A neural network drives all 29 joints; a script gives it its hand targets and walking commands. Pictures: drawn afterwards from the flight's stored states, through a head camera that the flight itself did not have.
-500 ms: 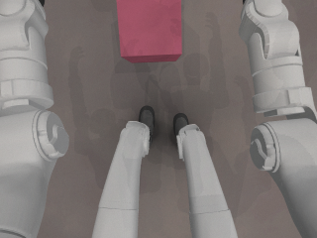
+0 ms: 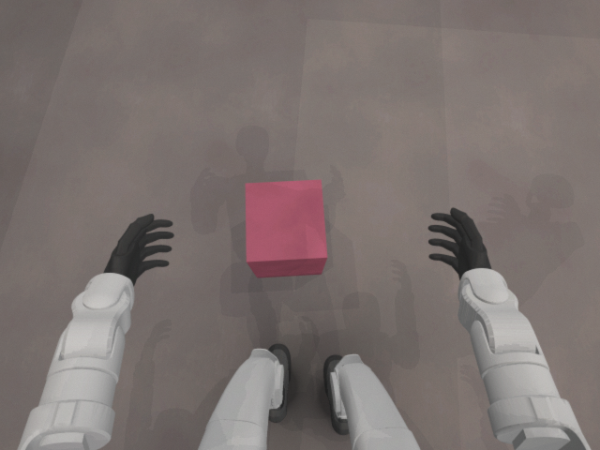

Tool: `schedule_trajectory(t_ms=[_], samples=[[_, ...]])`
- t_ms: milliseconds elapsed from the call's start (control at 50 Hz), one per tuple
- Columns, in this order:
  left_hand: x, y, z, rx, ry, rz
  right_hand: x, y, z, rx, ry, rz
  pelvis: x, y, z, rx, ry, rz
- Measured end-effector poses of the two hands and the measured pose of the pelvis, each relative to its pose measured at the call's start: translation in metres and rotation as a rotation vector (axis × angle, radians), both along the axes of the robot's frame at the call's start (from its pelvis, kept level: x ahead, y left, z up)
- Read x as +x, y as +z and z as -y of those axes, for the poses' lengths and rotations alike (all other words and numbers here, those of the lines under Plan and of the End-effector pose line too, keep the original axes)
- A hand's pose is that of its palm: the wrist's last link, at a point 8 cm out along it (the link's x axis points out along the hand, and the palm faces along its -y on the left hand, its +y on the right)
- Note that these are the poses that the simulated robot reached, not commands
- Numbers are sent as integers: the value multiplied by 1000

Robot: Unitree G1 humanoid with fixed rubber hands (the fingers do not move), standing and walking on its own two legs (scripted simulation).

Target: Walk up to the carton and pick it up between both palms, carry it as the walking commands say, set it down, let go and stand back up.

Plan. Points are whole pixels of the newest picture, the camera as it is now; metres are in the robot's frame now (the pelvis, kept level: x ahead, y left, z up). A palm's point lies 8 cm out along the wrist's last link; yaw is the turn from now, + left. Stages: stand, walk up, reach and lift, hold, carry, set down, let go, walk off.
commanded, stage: let go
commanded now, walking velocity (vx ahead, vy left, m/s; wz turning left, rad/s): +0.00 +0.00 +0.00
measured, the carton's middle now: (286, 232) +0.53 +0.08 -0.60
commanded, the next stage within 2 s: stand in 0.80 s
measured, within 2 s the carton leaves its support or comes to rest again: neither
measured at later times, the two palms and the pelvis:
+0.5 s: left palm (121, 331) +0.24 +0.23 -0.02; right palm (539, 359) +0.23 -0.24 -0.02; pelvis +0.07 +0.00 +0.05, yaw -1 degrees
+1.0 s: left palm (77, 337) +0.23 +0.27 -0.01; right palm (540, 389) +0.20 -0.24 -0.03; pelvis +0.07 +0.01 +0.04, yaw -1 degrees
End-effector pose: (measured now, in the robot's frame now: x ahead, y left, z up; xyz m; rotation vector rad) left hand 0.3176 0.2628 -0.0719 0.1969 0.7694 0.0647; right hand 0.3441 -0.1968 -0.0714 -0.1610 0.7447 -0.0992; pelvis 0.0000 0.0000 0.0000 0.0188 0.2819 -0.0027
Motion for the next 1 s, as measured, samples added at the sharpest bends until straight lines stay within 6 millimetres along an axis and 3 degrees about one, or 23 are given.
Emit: schedule_trajectory(t_ms=[140, 360, 500, 680, 820, 900, 1000], samples=[[-15, 31, 16, -38, -30, 37, -22, 32, 16, -2, -4, 18, 28, 22, -2, -1, -9, 82], [-66, 41, 28, -40, -27, -20, -87, 41, 37, 6, -32, -45, 63, 42, 0, -1, -16, 189], [-76, 51, 34, -40, -32, -6, -112, 50, 43, 13, -35, -48, 69, 46, 3, 1, -17, 243], [-84, 56, 35, -44, -30, 5, -122, 58, 43, 21, -33, -20, 62, 47, 4, 1, -19, 302], [-94, 55, 30, -32, -1, -15, -135, 54, 42, 20, -45, -35, 56, 46, 1, -2, -18, 326], [-91, 56, 12, 13, 39, 42, -145, 44, 46, -15, -75, -76, 61, 45, -3, -7, -17, 320], [-85, 59, -10, 42, 76, 95, -144, 41, 45, -42, -92, -70, 70, 44, -10, -16, -15, 308]])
